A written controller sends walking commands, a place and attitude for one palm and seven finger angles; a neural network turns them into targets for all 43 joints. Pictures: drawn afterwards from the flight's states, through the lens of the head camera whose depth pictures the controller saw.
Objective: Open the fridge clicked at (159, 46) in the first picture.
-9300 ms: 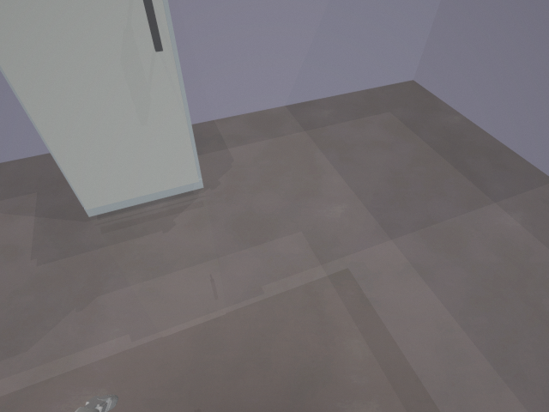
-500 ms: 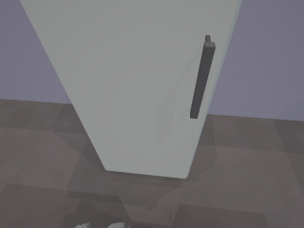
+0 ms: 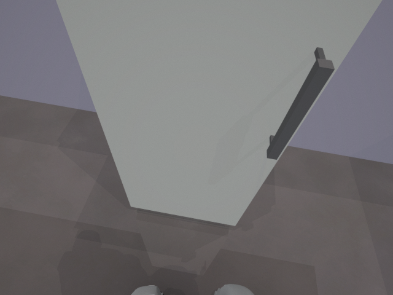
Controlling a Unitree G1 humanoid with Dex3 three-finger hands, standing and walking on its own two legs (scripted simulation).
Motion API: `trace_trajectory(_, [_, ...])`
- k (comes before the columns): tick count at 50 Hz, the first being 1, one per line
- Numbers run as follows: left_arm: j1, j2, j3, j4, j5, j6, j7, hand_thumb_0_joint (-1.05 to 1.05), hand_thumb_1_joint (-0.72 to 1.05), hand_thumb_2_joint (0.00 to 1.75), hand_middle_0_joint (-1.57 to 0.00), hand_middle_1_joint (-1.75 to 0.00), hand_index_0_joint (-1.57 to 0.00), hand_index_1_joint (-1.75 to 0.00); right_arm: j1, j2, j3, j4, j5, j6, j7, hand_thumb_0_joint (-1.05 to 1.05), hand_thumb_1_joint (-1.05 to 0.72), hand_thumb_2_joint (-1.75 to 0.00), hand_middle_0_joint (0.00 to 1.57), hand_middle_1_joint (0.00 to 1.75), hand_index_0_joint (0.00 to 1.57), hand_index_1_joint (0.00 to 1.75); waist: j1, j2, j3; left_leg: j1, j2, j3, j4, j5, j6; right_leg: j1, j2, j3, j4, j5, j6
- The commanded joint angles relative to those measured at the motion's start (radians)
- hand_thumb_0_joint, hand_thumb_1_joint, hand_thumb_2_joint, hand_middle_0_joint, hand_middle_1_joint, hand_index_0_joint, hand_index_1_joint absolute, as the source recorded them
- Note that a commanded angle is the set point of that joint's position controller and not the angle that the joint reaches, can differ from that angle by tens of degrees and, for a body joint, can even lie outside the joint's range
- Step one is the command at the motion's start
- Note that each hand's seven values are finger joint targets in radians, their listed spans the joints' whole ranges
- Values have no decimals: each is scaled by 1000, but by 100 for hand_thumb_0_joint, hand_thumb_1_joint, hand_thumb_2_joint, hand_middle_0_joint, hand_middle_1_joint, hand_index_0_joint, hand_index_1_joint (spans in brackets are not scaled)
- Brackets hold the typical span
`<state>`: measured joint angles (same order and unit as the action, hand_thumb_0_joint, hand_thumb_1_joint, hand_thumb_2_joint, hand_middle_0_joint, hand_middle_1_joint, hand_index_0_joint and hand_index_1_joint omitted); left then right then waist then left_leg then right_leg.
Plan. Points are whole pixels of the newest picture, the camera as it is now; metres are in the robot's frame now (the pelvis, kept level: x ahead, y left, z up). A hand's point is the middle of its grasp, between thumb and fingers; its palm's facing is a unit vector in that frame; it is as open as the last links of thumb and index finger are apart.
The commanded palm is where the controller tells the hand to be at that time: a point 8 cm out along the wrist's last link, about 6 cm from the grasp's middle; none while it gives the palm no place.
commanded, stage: come to a stop and stand still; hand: right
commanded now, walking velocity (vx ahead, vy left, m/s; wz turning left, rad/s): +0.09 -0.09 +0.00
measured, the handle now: (292, 111) +0.46 -0.16 +0.13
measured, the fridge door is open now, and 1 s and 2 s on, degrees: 0 0 0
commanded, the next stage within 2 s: look again from close up in 1.02 s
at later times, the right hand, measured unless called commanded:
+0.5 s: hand out of the picture -0.04 -0.21 -0.16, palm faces +0.02 +0.98 -0.20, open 7.4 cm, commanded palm none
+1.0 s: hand out of the picture -0.01 -0.16 -0.16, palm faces +0.01 +0.97 -0.24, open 7.3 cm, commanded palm none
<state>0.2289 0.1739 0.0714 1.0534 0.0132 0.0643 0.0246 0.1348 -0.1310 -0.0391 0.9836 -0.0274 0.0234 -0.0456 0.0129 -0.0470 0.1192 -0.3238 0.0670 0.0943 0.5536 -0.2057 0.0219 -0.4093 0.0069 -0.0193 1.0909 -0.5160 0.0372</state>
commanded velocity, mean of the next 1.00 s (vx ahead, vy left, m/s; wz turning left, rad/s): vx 0.05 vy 0.04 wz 0.00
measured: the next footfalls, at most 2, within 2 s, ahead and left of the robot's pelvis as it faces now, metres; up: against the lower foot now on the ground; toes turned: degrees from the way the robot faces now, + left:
right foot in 0.18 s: -0.02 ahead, -0.12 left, +0.00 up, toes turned -1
left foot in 0.56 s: -0.01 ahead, +0.09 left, +0.00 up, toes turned +4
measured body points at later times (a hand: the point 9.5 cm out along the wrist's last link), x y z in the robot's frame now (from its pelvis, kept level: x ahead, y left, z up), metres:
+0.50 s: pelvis -0.04 -0.02 +0.01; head -0.02 -0.02 +0.46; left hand -0.06 +0.19 -0.15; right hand -0.04 -0.26 -0.15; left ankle -0.05 +0.09 -0.71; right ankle -0.06 -0.15 -0.73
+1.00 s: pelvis -0.03 +0.02 +0.00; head -0.03 +0.04 +0.45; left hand -0.03 +0.23 -0.17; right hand -0.01 -0.21 -0.14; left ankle -0.05 +0.09 -0.73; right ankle -0.06 -0.12 -0.73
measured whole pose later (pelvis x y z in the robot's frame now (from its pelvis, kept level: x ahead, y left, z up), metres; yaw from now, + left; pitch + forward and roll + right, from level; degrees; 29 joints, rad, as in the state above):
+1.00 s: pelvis -0.03 +0.02 +0.00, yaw +1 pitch -1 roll -1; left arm 0.30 0.15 -0.01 1.11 0.02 -0.02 0.03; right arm 0.28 -0.14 0.00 1.10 -0.01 -0.03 -0.04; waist 0.01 -0.04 0.01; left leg -0.18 -0.03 0.08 0.51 -0.31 0.06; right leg -0.15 -0.04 -0.03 0.48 -0.31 0.03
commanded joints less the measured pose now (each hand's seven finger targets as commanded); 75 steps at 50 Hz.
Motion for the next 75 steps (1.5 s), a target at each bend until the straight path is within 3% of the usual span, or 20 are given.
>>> trace_trajectory(1, [64, 38, 7, -53, -2, -11, -12, 0, 90, 90, -20, -30, -20, -30, 60, -210, -48, -54, -6, -14, -9, 0, -90, -90, 20, 30, 20, 30, -30, 232, -185, 118, 240, -216, -206, 328, 153, 29, -32, 11, -98, 33, 13])
trace_trajectory(4, [59, 35, -3, -61, -3, -27, -18, 0, 90, 90, -20, -30, -20, -30, 81, -228, -54, -44, -12, -10, -1, 0, -90, -90, 20, 30, 20, 30, -45, 265, -173, 96, 222, -259, -249, 47, 142, 91, -25, -19, -310, 30, 1])
trace_trajectory(7, [171, 23, -17, -16, -3, -47, -15, 0, 90, 90, -20, -30, -20, -30, 52, -212, -47, -32, 1, -4, 7, 0, -90, -90, 20, 30, 20, 30, 5, 233, -177, -16, 147, -213, -220, -187, 62, 314, -4, -56, -633, 194, -11])
trace_trajectory(8, [193, 50, -17, -5, -1, -56, -12, 0, 90, 90, -20, -30, -20, -30, 51, -182, -37, -30, 10, 0, 11, 0, -90, -90, 20, 30, 20, 30, 14, 138, -175, -81, 100, -174, -160, -263, 18, 376, -38, -3, -715, 206, -19])
trace_trajectory(10, [125, 159, -2, -47, 15, -64, -3, 0, 90, 90, -20, -30, -20, -30, 53, -94, -17, -47, 19, 5, 20, 0, -90, -90, 20, 30, 20, 30, 3, -215, -45, -113, -27, -41, 76, -233, -55, 130, -317, 347, -973, -113, -122])
trace_trajectory(12, [11, 142, -17, -65, 22, -73, 2, 0, 90, 90, -20, -30, -20, -30, 31, -111, -22, -16, 0, 10, 24, 0, -90, -90, 20, 30, 20, 30, -16, -222, 45, -56, -11, -92, 212, -185, -53, -20, -313, 357, -1048, -174, -153])
trace_trajectory(16, [69, 121, -23, -42, 14, -84, 15, 0, 90, 90, -20, -30, -20, -30, 103, -105, -21, 30, 0, -3, 44, 0, -90, -90, 20, 30, 20, 30, -17, -93, 57, -185, -28, -91, 337, -139, -55, 173, -263, 234, -975, 62, -155])
trace_trajectory(22, [158, 132, -10, -1, 18, -80, 20, 0, 90, 90, -20, -30, -20, -30, 68, -80, -3, 24, 11, -16, 45, 0, -90, -90, 20, 30, 20, 30, 35, -113, -33, -94, -23, -50, 117, -234, -64, 322, -285, 203, -858, 427, -188])
trace_trajectory(25, [135, 128, -11, 15, 7, -79, 19, 0, 90, 90, -20, -30, -20, -30, 179, -73, -1, 72, 17, -32, 39, 0, -90, -90, 20, 30, 20, 30, -16, -85, -116, 116, -43, -27, -151, -35, -55, 295, -232, 148, -727, 560, -144])
trace_trajectory(26, [149, 100, -16, 24, -1, -82, 17, 0, 90, 90, -20, -30, -20, -30, 214, -93, -2, 93, 15, -41, 33, 0, -90, -90, 20, 30, 20, 30, -20, -19, -157, 231, -9, -69, -234, 80, -50, 245, -183, 103, -664, 521, -98])
trace_trajectory(27, [-7, 113, -29, -34, -13, -104, 4, 0, 90, 90, -20, -30, -20, -30, 301, -142, 1, 146, 2, -59, -19, 0, -90, -90, 20, 30, 20, 30, -86, 110, -64, 165, 74, -178, -220, 402, -25, 126, -130, -12, -472, 395, -37])
trace_trajectory(28, [44, 26, -44, -75, -2, -89, -6, 0, 90, 90, -20, -30, -20, -30, 264, -176, 11, 112, 8, -73, -12, 0, -90, -90, 20, 30, 20, 30, -19, 178, -82, 123, 173, -262, -258, 214, 32, 82, -67, -8, -431, 72, -35])
trace_trajectory(30, [125, -7, -50, -42, 7, -78, -16, 0, 90, 90, -20, -30, -20, -30, 196, -159, 10, 86, 5, -82, -2, 0, -90, -90, 20, 30, 20, 30, 13, 147, -151, 90, 138, -229, -258, 16, 96, 150, -46, -36, -420, 92, -36])
trace_trajectory(32, [172, 7, -55, -24, 8, -85, -13, 0, 90, 90, -20, -30, -20, -30, 181, -130, 12, 75, 12, -90, -9, 0, -90, -90, 20, 30, 20, 30, 30, 224, -186, 177, 119, -208, -188, 266, 107, 139, -55, -14, -451, 157, -40])
trace_trajectory(34, [189, 6, -62, -8, 1, -98, -5, 0, 90, 90, -20, -30, -20, -30, 177, -112, 19, 77, 16, -88, -11, 0, -90, -90, 20, 30, 20, 30, 33, 174, -201, 185, 104, -178, -118, 374, 88, 214, -68, 0, -591, 279, -42])
trace_trajectory(36, [182, 34, -65, 5, 6, -105, 0, 0, 90, 90, -20, -30, -20, -30, 185, -98, 24, 72, 18, -78, -8, 0, -90, -90, 20, 30, 20, 30, 10, 3, -153, 152, 47, -136, -70, 285, 49, 222, -115, 44, -608, 498, -60])
trace_trajectory(38, [141, 25, -69, 6, 4, -98, 9, 0, 90, 90, -20, -30, -20, -30, 191, -107, 24, 82, 18, -67, -3, 0, -90, -90, 20, 30, 20, 30, -5, -52, -59, 117, 36, -145, -97, 187, 41, 179, -119, 40, -634, 459, -62])
trace_trajectory(44, [155, 24, -72, 22, 2, -88, 10, 0, 90, 90, -20, -30, -20, -30, 206, -121, 25, 89, 16, -67, 1, 0, -90, -90, 20, 30, 20, 30, 2, 118, -29, 104, 55, -178, -182, 137, 42, 189, -92, 19, -650, 335, -50])
trace_trajectory(51, [146, 37, -75, 41, 3, -94, 11, 0, 90, 90, -20, -30, -20, -30, 205, -135, 19, 81, 17, -67, 3, 0, -90, -90, 20, 30, 20, 30, -7, 49, -59, 150, 50, -164, -170, 190, 41, 207, -99, 24, -682, 380, -49])
trace_trajectory(75, [126, 48, -72, 63, 1, -96, 14, 0, 90, 90, -20, -30, -20, -30, 206, -138, 18, 93, 14, -62, 9, 0, -90, -90, 20, 30, 20, 30, -16, 54, -52, 150, 45, -156, -199, 104, 37, 205, -108, 34, -718, 372, -54])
